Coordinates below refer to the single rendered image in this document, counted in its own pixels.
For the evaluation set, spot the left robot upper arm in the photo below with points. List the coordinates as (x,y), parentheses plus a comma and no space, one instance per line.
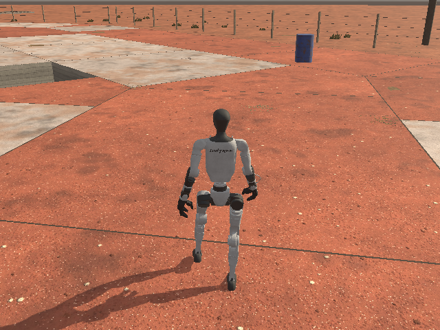
(196,157)

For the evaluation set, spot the robot right thigh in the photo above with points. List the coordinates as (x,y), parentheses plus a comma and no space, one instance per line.
(236,211)

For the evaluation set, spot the left robot hand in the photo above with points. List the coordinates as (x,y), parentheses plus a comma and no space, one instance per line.
(181,207)

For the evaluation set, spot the left robot forearm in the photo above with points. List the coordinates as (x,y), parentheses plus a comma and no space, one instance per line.
(188,184)

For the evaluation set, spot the right robot forearm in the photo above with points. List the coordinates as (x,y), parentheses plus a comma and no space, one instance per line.
(251,180)

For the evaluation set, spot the right robot hand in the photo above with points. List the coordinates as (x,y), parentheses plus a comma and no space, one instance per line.
(247,191)

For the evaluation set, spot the right robot upper arm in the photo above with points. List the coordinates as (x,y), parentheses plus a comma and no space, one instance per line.
(245,156)

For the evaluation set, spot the robot right shin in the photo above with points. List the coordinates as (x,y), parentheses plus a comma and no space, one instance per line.
(233,258)

